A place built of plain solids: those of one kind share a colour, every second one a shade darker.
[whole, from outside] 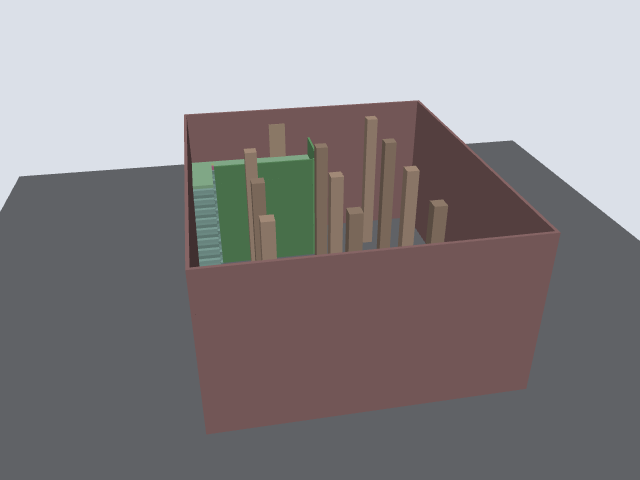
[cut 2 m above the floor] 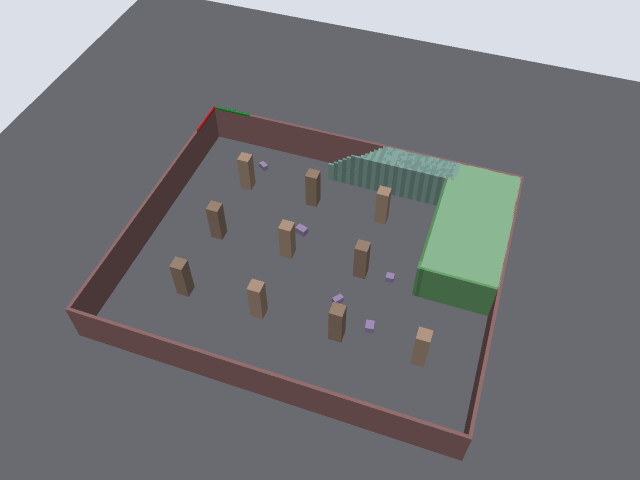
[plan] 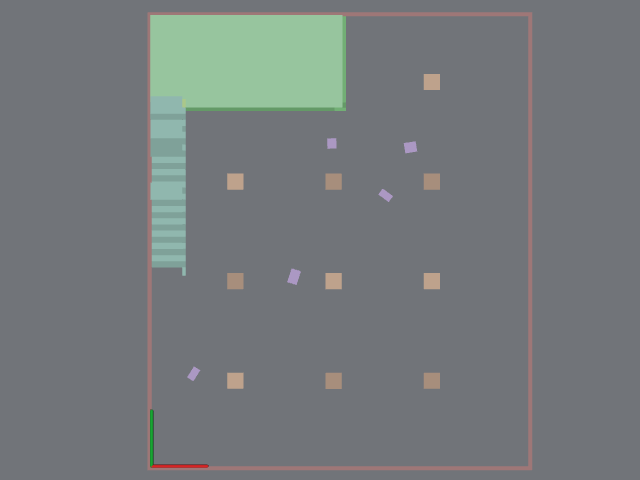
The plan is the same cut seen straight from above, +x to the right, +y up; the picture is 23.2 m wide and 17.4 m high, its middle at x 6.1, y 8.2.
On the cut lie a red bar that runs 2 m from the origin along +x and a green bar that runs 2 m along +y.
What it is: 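A covered reservoir's hall 13.7 x 16.3 m, 7.9 m high, on 10 brick piers 0.59 m square, 3.6 x 3.6 m apart; along one wall a straight stair 1.11 m broad in ONE RUN of 27 risers of 0.185 m from the floor to an entrance gallery 6.9 x 3.3 m at 4.99 m; guards of upright bars over a brick kerb 1.09 m over every tread and the gallery; no daylight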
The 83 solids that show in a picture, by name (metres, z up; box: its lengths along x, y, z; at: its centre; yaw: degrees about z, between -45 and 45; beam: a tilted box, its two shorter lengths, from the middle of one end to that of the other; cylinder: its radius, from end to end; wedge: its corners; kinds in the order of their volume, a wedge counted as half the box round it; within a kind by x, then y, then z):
{
 "gal_1": {"box": [6.97, 3.36, 5.04], "at": [3.44, 14.68, 2.47]},
 "wall_1": {"box": [0.15, 16.61, 7.95], "at": [-0.07, 8.15, 3.92]},
 "wall_2": {"box": [13.95, 0.15, 7.95], "at": [6.83, -0.07, 3.92]},
 "wall_3": {"box": [13.95, 0.15, 7.95], "at": [6.83, 16.39, 3.92]},
 "wall_4": {"box": [0.15, 16.61, 7.95], "at": [13.72, 8.15, 3.92]},
 "stair_1": {"box": [1.16, 0.63, 0.23], "at": [0.53, 7.52, 0.07]},
 "stair_2": {"box": [1.16, 0.63, 0.42], "at": [0.53, 7.74, 0.16]},
 "stair_3": {"box": [1.16, 0.63, 0.6], "at": [0.53, 7.96, 0.25]},
 "stair_4": {"box": [1.16, 0.63, 0.79], "at": [0.53, 8.19, 0.34]},
 "stair_5": {"box": [1.16, 0.63, 0.97], "at": [0.53, 8.41, 0.44]},
 "stair_6": {"box": [1.16, 0.63, 1.16], "at": [0.53, 8.63, 0.53]},
 "stair_7": {"box": [1.16, 0.63, 1.34], "at": [0.53, 8.86, 0.62]},
 "stair_8": {"box": [1.16, 0.63, 1.53], "at": [0.53, 9.08, 0.71]},
 "stair_9": {"box": [1.16, 0.63, 1.71], "at": [0.53, 9.3, 0.81]},
 "stair_10": {"box": [1.16, 0.63, 1.9], "at": [0.53, 9.53, 0.9]},
 "stair_11": {"box": [1.16, 0.63, 2.08], "at": [0.53, 9.75, 0.99]},
 "stair_12": {"box": [1.16, 0.63, 2.27], "at": [0.53, 9.97, 1.08]},
 "stair_13": {"box": [1.16, 0.63, 2.45], "at": [0.53, 10.19, 1.18]},
 "stair_14": {"box": [1.16, 0.63, 2.64], "at": [0.53, 10.42, 1.27]},
 "stair_15": {"box": [1.16, 0.63, 2.82], "at": [0.53, 10.64, 1.36]},
 "stair_16": {"box": [1.16, 0.63, 3.01], "at": [0.53, 10.86, 1.45]},
 "stair_17": {"box": [1.16, 0.63, 3.19], "at": [0.53, 11.09, 1.54]},
 "stair_18": {"box": [1.16, 0.63, 3.37], "at": [0.53, 11.31, 1.64]},
 "stair_19": {"box": [1.16, 0.63, 3.56], "at": [0.53, 11.53, 1.73]},
 "stair_20": {"box": [1.16, 0.63, 3.74], "at": [0.53, 11.76, 1.82]},
 "stair_21": {"box": [1.16, 0.63, 3.93], "at": [0.53, 11.98, 1.91]},
 "stair_22": {"box": [1.16, 0.63, 4.11], "at": [0.53, 12.2, 2.01]},
 "stair_23": {"box": [1.16, 0.63, 4.3], "at": [0.53, 12.42, 2.1]},
 "stair_24": {"box": [1.16, 0.63, 4.48], "at": [0.53, 12.65, 2.19]},
 "stair_25": {"box": [1.16, 0.63, 4.67], "at": [0.53, 12.87, 2.28]},
 "stair_26": {"box": [1.16, 0.63, 4.85], "at": [0.53, 13.09, 2.38]},
 "stair_27": {"box": [0.12, 0.3, 1.14], "at": [1.17, 7.05, 0.52]},
 "stair_28": {"box": [0.12, 0.22, 1.32], "at": [1.17, 7.31, 0.61]},
 "stair_29": {"box": [0.12, 0.22, 1.51], "at": [1.17, 7.54, 0.7]},
 "stair_30": {"box": [0.12, 0.22, 1.69], "at": [1.17, 7.76, 0.8]},
 "stair_31": {"box": [0.12, 0.22, 0.89], "at": [1.17, 7.98, 0.39]},
 "stair_32": {"box": [0.12, 0.22, 1.88], "at": [1.17, 7.98, 0.89]},
 "stair_33": {"box": [0.12, 0.22, 1.07], "at": [1.17, 8.21, 0.49]},
 "stair_34": {"box": [0.12, 0.22, 2.06], "at": [1.17, 8.21, 0.98]},
 "stair_35": {"box": [0.12, 0.22, 1.26], "at": [1.17, 8.43, 0.58]},
 "stair_36": {"box": [0.12, 0.22, 2.25], "at": [1.17, 8.43, 1.07]},
 "stair_37": {"box": [0.12, 0.22, 1.44], "at": [1.17, 8.65, 0.67]},
 "stair_38": {"box": [0.12, 0.22, 2.43], "at": [1.17, 8.65, 1.17]},
 "stair_39": {"box": [0.12, 0.22, 1.63], "at": [1.17, 8.87, 0.76]},
 "stair_40": {"box": [0.12, 0.22, 1.81], "at": [1.17, 9.1, 0.86]},
 "stair_41": {"box": [0.12, 0.22, 2.0], "at": [1.17, 9.32, 0.95]},
 "stair_42": {"box": [0.12, 0.22, 2.18], "at": [1.17, 9.54, 1.04]},
 "stair_43": {"box": [0.12, 0.22, 2.37], "at": [1.17, 9.77, 1.13]},
 "stair_44": {"box": [0.12, 0.22, 2.55], "at": [1.17, 9.99, 1.23]},
 "stair_45": {"box": [0.12, 0.22, 2.74], "at": [1.17, 10.21, 1.32]},
 "stair_46": {"box": [0.12, 0.22, 2.92], "at": [1.17, 10.44, 1.41]},
 "stair_47": {"box": [0.12, 0.22, 3.11], "at": [1.17, 10.66, 1.5]},
 "stair_48": {"box": [0.12, 0.22, 3.29], "at": [1.17, 10.88, 1.59]},
 "stair_49": {"box": [0.12, 0.22, 3.47], "at": [1.17, 11.1, 1.69]},
 "stair_50": {"box": [0.12, 0.22, 3.66], "at": [1.17, 11.33, 1.78]},
 "stair_51": {"box": [0.12, 0.22, 3.84], "at": [1.17, 11.55, 1.87]},
 "stair_52": {"box": [0.12, 0.22, 4.03], "at": [1.17, 11.77, 1.96]},
 "stair_53": {"box": [0.12, 0.22, 4.21], "at": [1.17, 12.0, 2.06]},
 "stair_54": {"box": [0.12, 0.22, 4.4], "at": [1.17, 12.22, 2.15]},
 "stair_55": {"box": [0.12, 0.22, 4.58], "at": [1.17, 12.44, 2.24]},
 "stair_56": {"box": [0.12, 0.22, 4.77], "at": [1.17, 12.67, 2.33]},
 "pier_1": {"box": [0.59, 0.59, 7.94], "at": [3.04, 3.1, 3.92]},
 "pier_2": {"box": [0.59, 0.59, 7.94], "at": [3.04, 6.71, 3.92]},
 "pier_3": {"box": [0.59, 0.59, 7.94], "at": [3.04, 10.32, 3.92]},
 "pier_4": {"box": [0.59, 0.59, 7.94], "at": [6.59, 3.1, 3.92]},
 "pier_5": {"box": [0.59, 0.59, 7.94], "at": [6.59, 6.71, 3.92]},
 "pier_6": {"box": [0.59, 0.59, 7.94], "at": [6.59, 10.32, 3.92]},
 "pier_7": {"box": [0.59, 0.59, 7.94], "at": [10.15, 3.1, 3.92]},
 "pier_8": {"box": [0.59, 0.59, 7.94], "at": [10.15, 6.71, 3.92]},
 "pier_9": {"box": [0.59, 0.59, 7.94], "at": [10.15, 10.32, 3.92]},
 "pier_10": {"box": [0.59, 0.59, 7.94], "at": [10.15, 13.93, 3.92]},
 "piece_1": {"box": [5.39, 0.12, 5.14], "at": [3.92, 12.94, 2.52]},
 "piece_2": {"box": [5.39, 0.12, 6.13], "at": [3.92, 12.94, 3.01]},
 "piece_3": {"box": [0.42, 0.12, 6.17], "at": [6.83, 12.94, 3.03]},
 "piece_4": {"box": [0.12, 0.18, 6.17], "at": [6.98, 13.09, 3.03]},
 "piece_5": {"box": [0.12, 3.13, 5.14], "at": [6.98, 14.74, 2.52]},
 "piece_6": {"box": [0.12, 3.13, 6.13], "at": [6.98, 14.74, 3.01]},
 "box_cardboard_1": {"box": [0.27, 0.47, 0.31], "at": [1.52, 3.35, 0.11], "yaw": -32.5},
 "box_cardboard_2": {"box": [0.36, 0.53, 0.39], "at": [5.16, 6.87, 0.15], "yaw": -17.7},
 "box_cardboard_3": {"box": [0.33, 0.37, 0.36], "at": [6.53, 11.7, 0.13], "yaw": 1.9},
 "box_cardboard_4": {"box": [0.47, 0.27, 0.36], "at": [8.48, 9.82, 0.13], "yaw": -36.5},
 "box_cardboard_5": {"box": [0.44, 0.38, 0.41], "at": [9.38, 11.56, 0.15], "yaw": 8.7},
 "door_1": {"box": [0.95, 0.04, 2.1], "at": [5.1, 16.29, 5.99]}
}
